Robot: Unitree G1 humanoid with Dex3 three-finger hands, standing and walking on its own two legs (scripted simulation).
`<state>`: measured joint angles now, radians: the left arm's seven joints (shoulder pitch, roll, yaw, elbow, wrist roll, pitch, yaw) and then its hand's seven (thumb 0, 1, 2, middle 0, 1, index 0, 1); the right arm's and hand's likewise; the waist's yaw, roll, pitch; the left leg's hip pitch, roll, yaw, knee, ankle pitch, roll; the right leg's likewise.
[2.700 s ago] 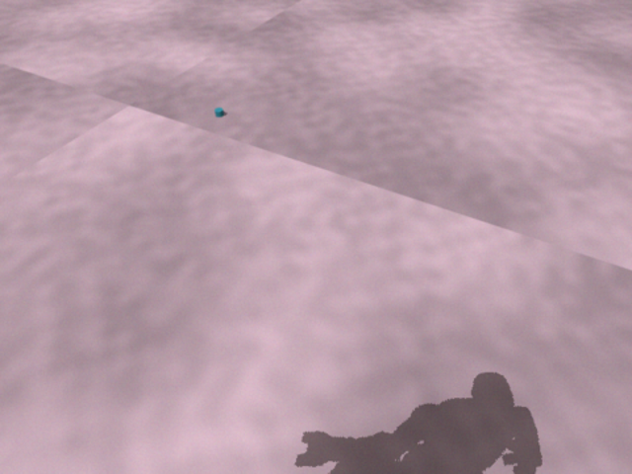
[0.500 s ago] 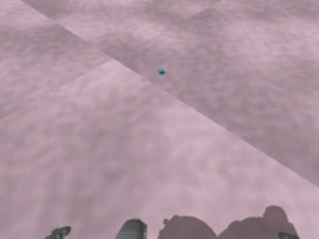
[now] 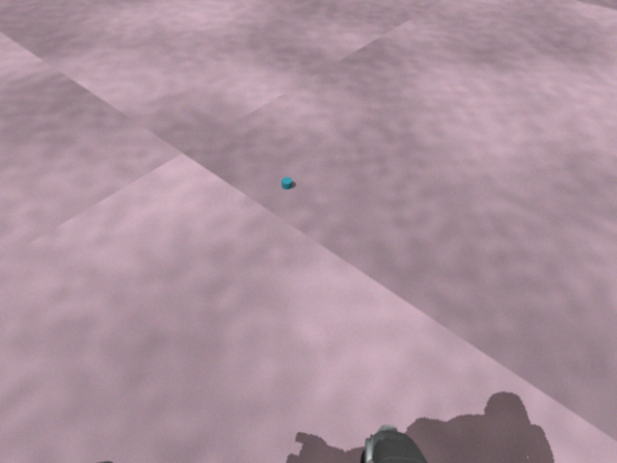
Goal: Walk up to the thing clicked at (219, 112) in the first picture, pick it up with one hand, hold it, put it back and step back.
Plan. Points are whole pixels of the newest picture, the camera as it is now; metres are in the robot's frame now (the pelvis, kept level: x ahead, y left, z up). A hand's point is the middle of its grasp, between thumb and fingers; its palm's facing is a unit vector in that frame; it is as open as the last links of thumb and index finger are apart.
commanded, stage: walk up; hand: left
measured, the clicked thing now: (286, 183) +1.37 +0.15 -0.76
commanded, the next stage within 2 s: none
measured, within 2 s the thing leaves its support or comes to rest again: neither
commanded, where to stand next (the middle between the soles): +1.04 -0.04 m, yaw +1 degrees
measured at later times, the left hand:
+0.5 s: hand (180, 351) +0.30 +0.24 -0.14, palm faces +0.01 -0.94 -0.35, open 7.4 cm
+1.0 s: hand (222, 222) +0.58 +0.22 -0.14, palm faces -0.07 -0.91 -0.40, open 7.4 cm
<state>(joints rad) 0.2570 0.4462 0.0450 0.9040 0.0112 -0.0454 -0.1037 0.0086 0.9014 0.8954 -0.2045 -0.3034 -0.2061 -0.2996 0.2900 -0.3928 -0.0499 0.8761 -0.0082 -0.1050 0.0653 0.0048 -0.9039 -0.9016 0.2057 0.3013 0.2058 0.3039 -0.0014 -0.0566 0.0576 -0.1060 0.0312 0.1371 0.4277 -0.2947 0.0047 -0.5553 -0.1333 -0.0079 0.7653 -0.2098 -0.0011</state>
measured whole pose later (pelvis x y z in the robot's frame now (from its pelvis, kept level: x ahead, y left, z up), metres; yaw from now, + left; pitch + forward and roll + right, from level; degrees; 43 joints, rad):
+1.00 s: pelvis +0.50 -0.07 -0.02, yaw -1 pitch -3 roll +2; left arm 0.26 0.44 0.06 0.92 0.02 -0.06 -0.09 0.01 0.90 0.90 -0.21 -0.30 -0.21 -0.30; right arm 0.36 -0.44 -0.07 0.89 -0.01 -0.07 0.06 0.01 -0.90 -0.90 0.21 0.30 0.20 0.30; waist -0.02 -0.01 0.04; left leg -0.08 0.08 0.13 0.58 -0.44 -0.02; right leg -0.42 -0.09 -0.05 0.59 -0.14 -0.02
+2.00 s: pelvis +0.86 -0.10 -0.01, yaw +1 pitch -3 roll +0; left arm 0.30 0.40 0.04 0.87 0.00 -0.09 -0.04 0.01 0.90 0.89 -0.21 -0.30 -0.21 -0.30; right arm 0.30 -0.44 -0.05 0.89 -0.01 -0.02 0.05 0.01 -0.91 -0.90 0.20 0.30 0.20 0.30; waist 0.02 0.07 0.07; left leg -0.41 0.04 0.00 1.05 -0.40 0.03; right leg -0.31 -0.05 -0.08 0.59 -0.22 -0.03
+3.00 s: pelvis +1.01 -0.06 +0.00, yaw +0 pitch -2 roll +0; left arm 0.04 0.36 -0.01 1.11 -0.01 -0.02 -0.01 0.01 0.90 0.90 -0.21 -0.30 -0.21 -0.30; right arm 0.08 -0.35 0.01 1.15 0.00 -0.02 0.02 0.01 -0.91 -0.90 0.20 0.30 0.20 0.30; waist 0.00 -0.01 0.06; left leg -0.19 0.03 0.05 0.44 -0.21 -0.01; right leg -0.21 -0.04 -0.02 0.44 -0.20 0.02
